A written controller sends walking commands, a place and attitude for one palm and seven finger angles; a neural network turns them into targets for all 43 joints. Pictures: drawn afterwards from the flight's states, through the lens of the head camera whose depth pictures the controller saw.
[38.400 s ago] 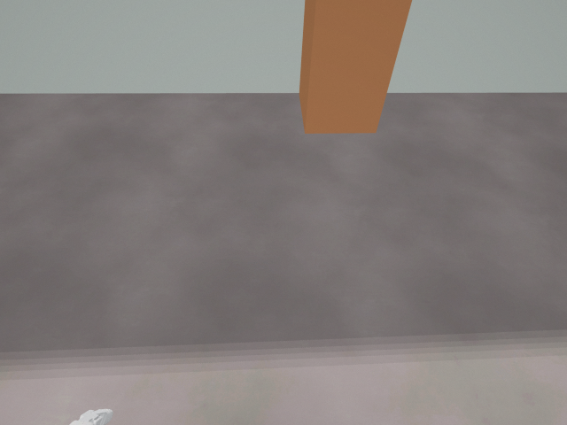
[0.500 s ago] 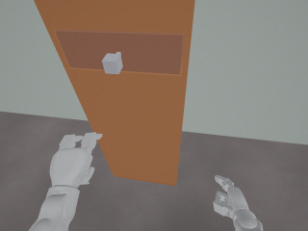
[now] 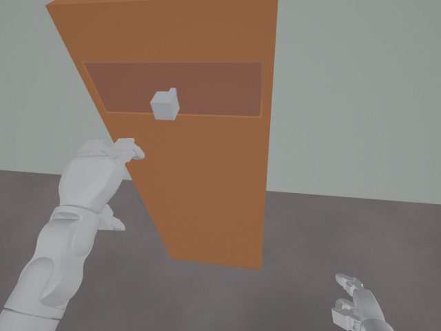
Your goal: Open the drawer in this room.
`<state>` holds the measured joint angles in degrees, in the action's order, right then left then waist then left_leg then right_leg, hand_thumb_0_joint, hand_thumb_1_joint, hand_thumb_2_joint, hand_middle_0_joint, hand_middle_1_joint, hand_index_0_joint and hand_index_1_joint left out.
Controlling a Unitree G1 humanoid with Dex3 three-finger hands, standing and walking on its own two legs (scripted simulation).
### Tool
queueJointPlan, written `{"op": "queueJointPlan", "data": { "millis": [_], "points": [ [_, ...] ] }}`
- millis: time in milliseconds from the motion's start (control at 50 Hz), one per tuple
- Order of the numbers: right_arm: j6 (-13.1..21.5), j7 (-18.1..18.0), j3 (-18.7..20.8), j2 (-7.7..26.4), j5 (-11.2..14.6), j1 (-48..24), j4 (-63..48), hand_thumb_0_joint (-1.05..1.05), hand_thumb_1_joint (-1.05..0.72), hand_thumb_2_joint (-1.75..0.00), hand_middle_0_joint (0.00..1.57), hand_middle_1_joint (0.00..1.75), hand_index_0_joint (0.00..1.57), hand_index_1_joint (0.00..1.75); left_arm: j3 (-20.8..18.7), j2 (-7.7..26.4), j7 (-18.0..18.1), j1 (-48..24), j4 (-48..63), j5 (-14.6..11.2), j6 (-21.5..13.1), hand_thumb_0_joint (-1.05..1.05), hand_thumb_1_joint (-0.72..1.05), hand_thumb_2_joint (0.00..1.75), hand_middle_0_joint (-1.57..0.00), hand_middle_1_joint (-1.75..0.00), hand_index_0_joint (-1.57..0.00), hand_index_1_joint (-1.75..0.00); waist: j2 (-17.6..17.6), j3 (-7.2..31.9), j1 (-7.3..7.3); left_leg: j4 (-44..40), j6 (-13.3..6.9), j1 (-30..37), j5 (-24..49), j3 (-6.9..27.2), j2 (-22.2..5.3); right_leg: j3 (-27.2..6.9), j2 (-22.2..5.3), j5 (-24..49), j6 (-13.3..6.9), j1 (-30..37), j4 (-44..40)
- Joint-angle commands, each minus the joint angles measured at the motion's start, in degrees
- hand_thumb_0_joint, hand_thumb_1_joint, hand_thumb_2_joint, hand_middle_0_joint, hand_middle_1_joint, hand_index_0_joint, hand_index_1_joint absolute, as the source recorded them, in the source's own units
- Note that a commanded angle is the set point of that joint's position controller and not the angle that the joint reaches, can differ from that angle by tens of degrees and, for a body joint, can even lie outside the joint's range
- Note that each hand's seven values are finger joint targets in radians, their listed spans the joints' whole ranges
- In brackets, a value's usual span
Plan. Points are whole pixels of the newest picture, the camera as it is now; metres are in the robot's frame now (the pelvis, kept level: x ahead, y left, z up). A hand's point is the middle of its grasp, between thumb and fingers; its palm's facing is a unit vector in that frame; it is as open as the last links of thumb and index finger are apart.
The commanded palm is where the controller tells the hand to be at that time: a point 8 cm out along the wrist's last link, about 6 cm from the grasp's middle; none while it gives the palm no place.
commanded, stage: raise the hand with hooked fingers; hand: left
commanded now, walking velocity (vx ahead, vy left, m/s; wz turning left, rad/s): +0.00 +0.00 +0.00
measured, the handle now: (168, 100) +0.51 +0.19 +0.17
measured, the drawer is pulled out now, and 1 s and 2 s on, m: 0.00 0.00 0.00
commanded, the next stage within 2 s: move the hooked fingers above the handle in 0.78 s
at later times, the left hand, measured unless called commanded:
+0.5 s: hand (90, 140) +0.32 +0.25 +0.22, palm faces +0.13 -0.02 -0.99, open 13.8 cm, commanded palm +0.27 +0.24 +0.27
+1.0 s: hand (108, 155) +0.31 +0.22 +0.20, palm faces +0.10 -0.02 -0.99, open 13.8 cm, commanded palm +0.28 +0.23 +0.27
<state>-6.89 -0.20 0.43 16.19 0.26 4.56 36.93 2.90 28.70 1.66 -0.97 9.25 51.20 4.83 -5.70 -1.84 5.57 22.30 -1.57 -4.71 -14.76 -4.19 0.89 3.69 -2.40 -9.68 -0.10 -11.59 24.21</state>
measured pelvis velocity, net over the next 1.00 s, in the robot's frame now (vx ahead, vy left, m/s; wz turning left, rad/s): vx -0.02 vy -0.01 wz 0.02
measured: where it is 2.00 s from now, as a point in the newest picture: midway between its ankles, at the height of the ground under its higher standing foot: outside the picture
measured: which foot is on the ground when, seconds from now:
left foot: down 0.00-1.00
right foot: down 0.00-1.00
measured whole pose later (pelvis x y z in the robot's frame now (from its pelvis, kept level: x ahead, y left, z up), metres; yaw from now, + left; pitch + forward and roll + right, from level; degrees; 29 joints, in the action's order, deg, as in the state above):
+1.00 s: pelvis -0.02 -0.01 +0.00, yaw +1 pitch -2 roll +1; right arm -5.9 0.0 -1.9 16.4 1.8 4.8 35.3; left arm 1.4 35.7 -13.7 -19.1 3.7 45.3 3.9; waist -6.2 -1.9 5.1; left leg 22.5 -0.9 -7.4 -12.8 -2.8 0.9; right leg 4.9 -2.6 -8.3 -0.9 -13.7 24.3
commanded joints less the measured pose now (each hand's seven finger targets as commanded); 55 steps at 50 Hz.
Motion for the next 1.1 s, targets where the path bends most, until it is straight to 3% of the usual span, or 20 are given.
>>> {"op": "queueJointPlan", "data": {
  "millis": [0, 20, 80, 120, 180, 220, 280, 300, 340, 380, 420, 500, 580, 600, 680, 780, 860, 900, 980, 1080],
  "points": [
    [2.8, 0.3, 0.3, 4.2, 0.7, -10.0, -9.5, 0.00, -0.90, -0.90, 0.20, 0.30, 0.20, 0.30, -9.5, 14.0, -1.8, -20.4, 10.2, -1.0, 0.5, 0.00, -0.48, 0.31, -0.30, -1.18, -0.30, -1.18, 2.1, 13.5, 0.45, -4.8, 0.8, -4.2, 16.4, 3.4, 0.1, -3.1, 1.3, 9.8, -2.1, 13.6, -2.1],
    [2.7, 0.2, 0.4, 4.5, 0.7, -9.7, -9.6, 0.00, -0.90, -0.90, 0.20, 0.30, 0.20, 0.30, -10.4, 15.0, -2.6, -21.0, 9.7, -1.6, 0.5, 0.00, -0.50, 0.30, -0.30, -1.20, -0.30, -1.20, 3.6, 13.2, 0.35, -4.8, 0.7, -4.3, 17.3, 3.4, 0.1, -3.0, 1.5, 11.1, -2.0, 13.8, -2.2],
    [2.3, 0.3, -0.1, 4.8, 1.3, -10.8, -10.5, 0.00, -0.90, -0.90, 0.20, 0.30, 0.20, 0.30, -10.9, 15.6, -5.3, -23.7, 8.3, -3.1, 1.2, 0.00, -0.50, 0.30, -0.30, -1.20, -0.30, -1.20, 2.4, 11.9, -0.26, -4.9, 0.6, -4.4, 15.6, 3.5, -0.1, -3.1, 1.9, 9.4, -2.0, 12.5, -2.8],
    [2.3, 0.4, -0.1, 4.9, 1.1, -9.8, -10.0, 0.00, -0.90, -0.90, 0.20, 0.30, 0.20, 0.30, -10.6, 16.9, -7.1, -27.0, 7.5, -2.6, 1.2, 0.00, -0.50, 0.30, -0.30, -1.20, -0.30, -1.20, 3.7, 12.7, -0.27, -5.0, 0.7, -4.6, 16.7, 3.2, 0.0, -2.7, 1.6, 10.1, -1.8, 12.8, -2.6],
    [2.5, 0.5, -0.4, 5.2, 1.5, -10.7, -10.9, 0.00, -0.90, -0.90, 0.20, 0.30, 0.20, 0.30, -12.0, 19.0, -8.9, -31.4, 8.1, -3.6, 1.0, 0.00, -0.50, 0.30, -0.30, -1.20, -0.30, -1.20, 1.3, 13.8, -0.48, -4.7, 0.7, -4.1, 15.8, 3.7, 0.0, -2.9, 1.8, 9.0, -2.0, 12.3, -2.7],
    [2.7, 0.7, -0.3, 5.3, 1.1, -9.3, -10.5, 0.00, -0.90, -0.90, 0.20, 0.30, 0.20, 0.30, -12.9, 21.0, -10.2, -34.4, 8.0, -3.6, 0.5, 0.00, -0.50, 0.30, -0.30, -1.20, -0.30, -1.20, 2.5, 15.9, -0.12, -4.4, 0.8, -4.0, 17.7, 3.6, 0.3, -2.6, 1.3, 10.8, -1.9, 13.7, -2.2],
    [2.7, 0.7, -0.6, 5.6, 1.9, -10.1, -11.0, 0.00, -0.90, -0.90, 0.20, 0.30, 0.20, 0.30, -14.2, 22.1, -11.8, -36.9, 5.2, -5.4, 0.9, 0.00, -0.50, 0.30, -0.30, -1.20, -0.30, -1.20, 1.8, 14.5, -0.51, -4.3, 0.6, -4.4, 15.9, 3.8, 0.1, -2.8, 1.6, 9.2, -2.0, 12.0, -2.8],
    [2.8, 0.8, -0.6, 5.6, 1.5, -9.0, -10.3, 0.00, -0.90, -0.90, 0.20, 0.30, 0.20, 0.30, -14.0, 23.3, -12.7, -39.8, 4.6, -4.7, 0.8, 0.00, -0.50, 0.30, -0.30, -1.20, -0.30, -1.20, 4.1, 16.2, -0.32, -4.4, 0.8, -4.9, 16.4, 3.7, 0.4, -2.5, 1.0, 9.3, -1.8, 13.3, -2.3],
    [2.8, 0.9, -0.4, 6.0, 1.7, -8.5, -10.7, 0.00, -0.90, -0.90, 0.20, 0.30, 0.20, 0.30, -13.4, 22.6, -14.0, -38.7, 1.4, -5.4, 1.0, 0.00, -0.50, 0.30, -0.30, -1.20, -0.30, -1.20, 4.4, 14.7, -0.26, -4.3, 0.6, -5.8, 15.5, 3.4, 0.3, -2.5, 0.9, 9.1, -1.8, 12.1, -2.4],
    [2.4, 1.3, -0.3, 6.2, 2.7, -9.0, -11.7, 0.00, -0.90, -0.90, 0.20, 0.30, 0.20, 0.30, -11.9, 19.2, -15.7, -32.9, -0.9, -7.0, 1.6, 0.00, -0.50, 0.30, -0.30, -1.20, -0.30, -1.20, 4.2, 13.1, -0.50, -4.0, 0.6, -5.9, 15.3, 3.4, -0.1, -2.3, 1.5, 8.8, -1.8, 10.5, -2.5],
    [2.1, 1.6, -0.3, 6.4, 2.4, -8.3, -12.1, 0.00, -0.90, -0.90, 0.20, 0.30, 0.20, 0.30, -10.5, 18.9, -17.3, -32.7, 0.9, -6.8, 1.0, 0.00, -0.50, 0.30, -0.30, -1.20, -0.30, -1.20, 6.8, 12.8, -0.51, -4.2, 0.4, -7.0, 13.7, 2.9, -0.1, -2.2, 0.9, 7.6, -1.5, 10.7, -2.4],
    [3.0, 1.8, -0.1, 6.1, 1.7, -8.0, -12.9, 0.00, -0.90, -0.90, 0.20, 0.30, 0.20, 0.30, -14.6, 23.3, -16.2, -34.8, 9.4, -6.3, -2.3, 0.00, -0.50, 0.30, -0.30, -1.20, -0.30, -1.20, 3.7, 18.5, 0.28, -3.4, 0.1, -5.8, 14.2, 3.4, 0.4, -2.8, 0.8, 7.1, -1.6, 13.3, -1.3],
    [3.7, 1.3, 0.3, 6.4, 1.6, -7.2, -11.8, 0.00, -0.90, -0.90, 0.20, 0.30, 0.20, 0.30, -20.0, 26.6, -12.2, -34.9, 9.3, -8.2, -4.4, 0.00, -0.50, 0.30, -0.30, -1.20, -0.30, -1.20, 2.1, 15.8, 0.60, -4.0, 0.3, -5.9, 12.9, 3.8, 0.2, -2.8, 1.2, 5.0, -1.6, 11.4, -2.5],
    [4.0, 1.3, 0.2, 5.8, 1.3, -6.8, -11.1, 0.00, -0.90, -0.90, 0.20, 0.30, 0.20, 0.30, -20.0, 27.0, -11.4, -36.9, 8.7, -7.5, -4.5, 0.00, -0.50, 0.30, -0.30, -1.20, -0.30, -1.20, 2.1, 16.4, 1.12, -4.2, 0.6, -6.4, 13.5, 3.9, 0.4, -2.8, 0.7, 5.2, -1.8, 12.5, -2.0],
    [4.0, 1.1, 0.4, 6.2, 2.1, -7.9, -10.6, 0.00, -0.90, -0.90, 0.20, 0.30, 0.20, 0.30, -18.0, 23.8, -9.2, -36.0, 4.3, -8.1, -2.4, 0.00, -0.50, 0.30, -0.30, -1.20, -0.30, -1.20, 1.9, 14.1, 0.64, -4.5, 0.7, -7.1, 11.5, 3.3, 0.2, -3.3, 0.9, 3.3, -1.8, 10.6, -3.1],
    [3.6, 0.9, 0.1, 6.1, 2.6, -9.3, -11.5, 0.00, -0.90, -0.90, 0.20, 0.30, 0.20, 0.30, -11.3, 19.0, -11.6, -34.4, 3.5, -6.7, 0.9, 0.00, -0.50, 0.30, -0.30, -1.20, -0.30, -1.20, 4.3, 14.3, -0.28, -4.3, 0.5, -7.5, 8.3, 2.9, 0.2, -3.8, 0.5, 0.5, -1.5, 10.1, -3.1],
    [3.5, 0.6, -0.2, 6.2, 2.0, -8.9, -11.4, 0.00, -0.90, -0.90, 0.20, 0.30, 0.20, 0.30, -11.8, 21.3, -13.5, -35.2, 6.5, -5.4, 0.3, 0.00, -0.50, 0.30, -0.30, -1.20, -0.30, -1.20, 4.5, 14.8, -0.42, -4.4, 0.1, -7.4, 8.0, 3.1, 0.3, -3.1, 0.5, 0.5, -1.3, 10.3, -2.7],
    [3.9, 0.2, -0.6, 5.9, 1.8, -8.5, -11.0, 0.00, -0.90, -0.90, 0.20, 0.30, 0.20, 0.30, -11.4, 21.8, -13.4, -41.0, 6.2, -5.4, -0.7, 0.00, -0.50, 0.30, -0.30, -1.20, -0.30, -1.20, 4.4, 14.6, -1.20, -4.5, 0.1, -7.3, 7.1, 3.5, 0.4, -3.0, 0.5, -1.0, -1.3, 9.4, -3.2],
    [4.4, -0.5, -0.4, 6.1, 1.9, -7.1, -9.8, 0.00, -0.90, -0.90, 0.20, 0.30, 0.20, 0.30, -15.7, 25.9, -11.6, -45.4, 1.3, -5.8, -2.5, 0.00, -0.50, 0.30, -0.30, -1.20, -0.30, -1.20, 4.0, 15.7, -0.83, -4.1, 0.3, -7.1, 8.4, 3.6, 0.5, -3.3, 0.8, 0.2, -1.3, 10.2, -3.6],
    [3.7, -0.2, -0.3, 6.1, 2.3, -6.8, -9.3, 0.00, -0.90, -0.90, 0.20, 0.30, 0.20, 0.30, -12.0, 21.7, -11.7, -47.3, -6.6, -5.9, -1.5, 0.00, -0.50, 0.30, -0.30, -1.20, -0.30, -1.20, 3.2, 14.7, -1.44, -4.0, 0.7, -7.8, 10.4, 3.2, 0.5, -3.0, 0.4, 3.4, -1.6, 9.8, -3.7]
  ]
}}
